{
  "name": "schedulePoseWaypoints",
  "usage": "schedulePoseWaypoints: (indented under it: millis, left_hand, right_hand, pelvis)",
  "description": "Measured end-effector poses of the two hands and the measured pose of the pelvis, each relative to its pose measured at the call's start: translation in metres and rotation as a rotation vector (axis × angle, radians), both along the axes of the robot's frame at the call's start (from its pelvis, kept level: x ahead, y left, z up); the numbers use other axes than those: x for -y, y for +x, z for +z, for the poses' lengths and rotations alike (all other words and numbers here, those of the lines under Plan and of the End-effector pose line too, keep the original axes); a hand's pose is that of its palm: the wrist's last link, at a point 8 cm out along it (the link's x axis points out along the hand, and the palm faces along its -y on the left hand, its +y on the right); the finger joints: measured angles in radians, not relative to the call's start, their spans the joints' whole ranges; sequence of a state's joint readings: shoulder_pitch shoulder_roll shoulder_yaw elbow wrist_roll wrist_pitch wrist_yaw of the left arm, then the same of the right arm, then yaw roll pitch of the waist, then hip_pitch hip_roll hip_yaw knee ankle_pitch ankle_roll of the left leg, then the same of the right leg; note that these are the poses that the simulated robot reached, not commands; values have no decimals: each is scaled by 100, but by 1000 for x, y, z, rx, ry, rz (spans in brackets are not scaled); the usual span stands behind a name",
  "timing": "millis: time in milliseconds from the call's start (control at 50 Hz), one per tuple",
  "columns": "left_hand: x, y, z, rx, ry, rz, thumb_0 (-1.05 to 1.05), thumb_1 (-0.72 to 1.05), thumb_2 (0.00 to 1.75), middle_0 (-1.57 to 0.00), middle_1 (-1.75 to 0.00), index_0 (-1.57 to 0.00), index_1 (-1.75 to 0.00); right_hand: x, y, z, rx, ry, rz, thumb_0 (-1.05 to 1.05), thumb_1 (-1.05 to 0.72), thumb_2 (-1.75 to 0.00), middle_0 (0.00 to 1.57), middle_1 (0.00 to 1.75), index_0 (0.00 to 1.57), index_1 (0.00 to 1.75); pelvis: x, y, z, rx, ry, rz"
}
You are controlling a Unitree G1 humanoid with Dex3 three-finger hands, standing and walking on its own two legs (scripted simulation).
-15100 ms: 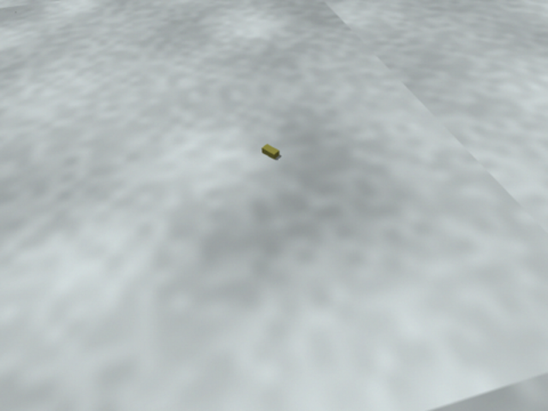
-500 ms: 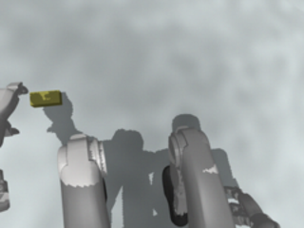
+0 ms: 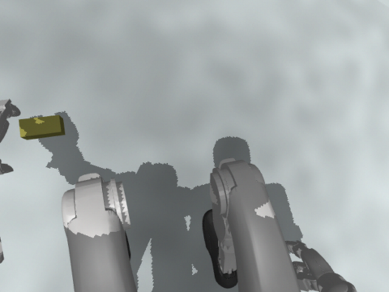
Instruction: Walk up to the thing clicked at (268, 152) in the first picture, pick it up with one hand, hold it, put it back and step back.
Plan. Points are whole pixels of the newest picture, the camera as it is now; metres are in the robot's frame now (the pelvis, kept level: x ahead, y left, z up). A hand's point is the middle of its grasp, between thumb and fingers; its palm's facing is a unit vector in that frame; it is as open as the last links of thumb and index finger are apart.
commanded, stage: rise first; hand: left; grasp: from above
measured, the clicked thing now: (42, 127) +0.46 +0.34 -0.29
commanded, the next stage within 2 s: approach in 1.34 s
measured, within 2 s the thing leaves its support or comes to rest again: neither
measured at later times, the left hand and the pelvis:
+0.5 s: hand (0, 140) +0.40 +0.37 -0.18, palm faces -0.45 -0.10 -0.89, open 12.8 cm; pelvis +0.00 +0.01 +0.00, yaw -1 degrees
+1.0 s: hand (0, 136) +0.41 +0.37 -0.18, palm faces -0.44 -0.11 -0.89, open 13.1 cm; pelvis +0.00 +0.01 +0.00, yaw -2 degrees
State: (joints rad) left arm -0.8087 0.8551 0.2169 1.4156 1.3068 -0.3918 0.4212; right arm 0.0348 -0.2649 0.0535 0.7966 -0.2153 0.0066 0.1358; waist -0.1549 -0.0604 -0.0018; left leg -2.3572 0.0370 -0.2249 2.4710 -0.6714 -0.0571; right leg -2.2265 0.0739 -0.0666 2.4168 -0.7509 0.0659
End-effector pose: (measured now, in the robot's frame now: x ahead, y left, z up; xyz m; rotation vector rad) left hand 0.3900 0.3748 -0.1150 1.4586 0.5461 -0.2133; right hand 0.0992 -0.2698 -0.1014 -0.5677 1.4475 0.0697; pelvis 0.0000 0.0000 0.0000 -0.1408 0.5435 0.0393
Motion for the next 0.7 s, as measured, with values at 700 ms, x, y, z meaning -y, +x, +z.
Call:
schedulePoseWaypoints:
  millis: [700]
  left_hand:
    - [1,22,-10,11,10,3,0,-33,84,-25,-88,-26,-87]
  right_hand:
    - [-10,-16,9,8,-13,15,0,-91,-89,20,30,20,30]
  pelvis:
    - [-6,-3,-5,17,-27,-8]
